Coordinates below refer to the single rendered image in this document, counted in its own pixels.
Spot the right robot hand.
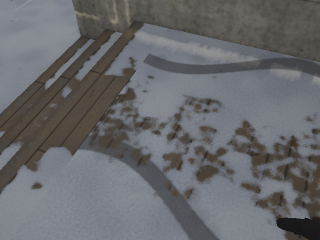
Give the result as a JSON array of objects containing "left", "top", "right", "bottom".
[{"left": 276, "top": 217, "right": 320, "bottom": 240}]

